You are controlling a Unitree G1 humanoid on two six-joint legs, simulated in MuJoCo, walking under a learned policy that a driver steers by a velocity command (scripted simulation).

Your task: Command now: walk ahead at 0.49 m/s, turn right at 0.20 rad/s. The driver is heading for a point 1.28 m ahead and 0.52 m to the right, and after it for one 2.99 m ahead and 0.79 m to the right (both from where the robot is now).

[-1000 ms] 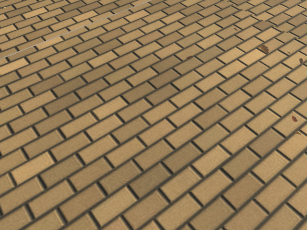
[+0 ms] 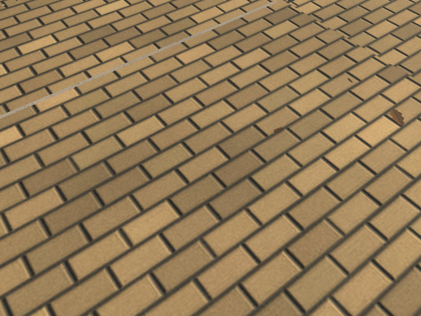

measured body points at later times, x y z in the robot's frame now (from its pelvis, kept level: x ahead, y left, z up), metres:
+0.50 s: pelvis +0.26 +0.05 +0.01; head +0.28 +0.06 +0.46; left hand +0.38 +0.31 -0.12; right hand +0.33 -0.23 -0.09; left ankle +0.32 +0.15 -0.73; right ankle +0.16 -0.07 -0.64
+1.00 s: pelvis +0.46 -0.09 -0.01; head +0.49 -0.12 +0.44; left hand +0.75 +0.04 -0.10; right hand +0.37 -0.37 -0.13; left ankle +0.43 +0.12 -0.63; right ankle +0.49 -0.18 -0.73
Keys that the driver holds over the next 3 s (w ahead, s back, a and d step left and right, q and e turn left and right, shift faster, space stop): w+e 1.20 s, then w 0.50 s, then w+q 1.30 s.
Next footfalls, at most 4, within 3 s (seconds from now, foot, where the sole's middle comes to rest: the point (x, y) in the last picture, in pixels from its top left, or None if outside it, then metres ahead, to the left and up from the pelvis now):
0.36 left None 0.36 0.14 -0.77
0.90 right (284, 303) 0.52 -0.21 -0.77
1.40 left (282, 210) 0.86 -0.24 -0.77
1.92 right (380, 211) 0.86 -0.60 -0.77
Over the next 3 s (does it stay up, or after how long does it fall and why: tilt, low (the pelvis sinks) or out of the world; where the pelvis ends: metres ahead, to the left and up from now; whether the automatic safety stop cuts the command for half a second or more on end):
stays up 1.33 -0.68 -0.01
